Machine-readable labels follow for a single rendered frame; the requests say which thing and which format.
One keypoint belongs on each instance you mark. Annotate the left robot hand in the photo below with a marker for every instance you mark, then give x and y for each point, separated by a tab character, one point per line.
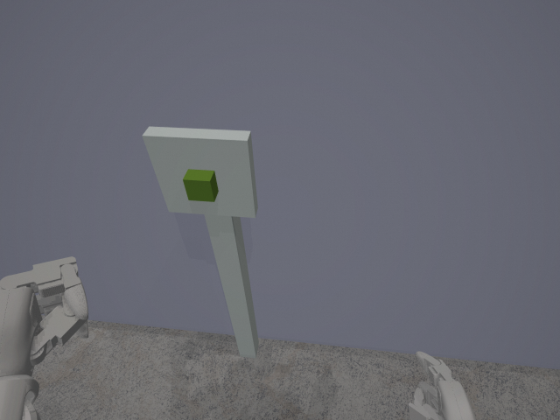
61	297

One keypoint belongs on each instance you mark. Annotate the right robot hand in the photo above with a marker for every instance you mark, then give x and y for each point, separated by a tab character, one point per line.
448	402

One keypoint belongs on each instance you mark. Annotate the panel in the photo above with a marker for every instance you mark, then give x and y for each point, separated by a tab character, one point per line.
229	154

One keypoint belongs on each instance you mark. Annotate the robot left forearm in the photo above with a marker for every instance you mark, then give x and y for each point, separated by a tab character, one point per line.
17	395

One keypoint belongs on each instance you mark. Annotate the button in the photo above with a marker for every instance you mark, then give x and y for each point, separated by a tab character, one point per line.
200	185

